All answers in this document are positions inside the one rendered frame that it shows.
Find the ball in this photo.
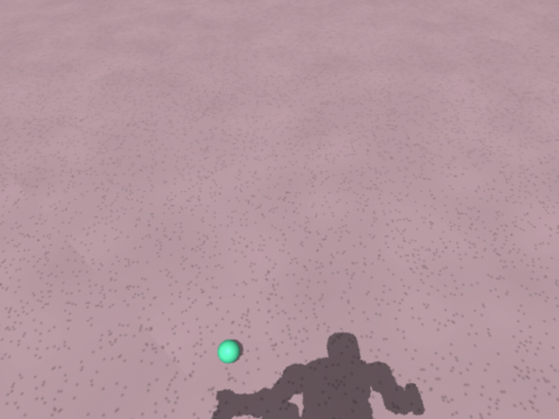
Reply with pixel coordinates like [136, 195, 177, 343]
[217, 340, 240, 363]

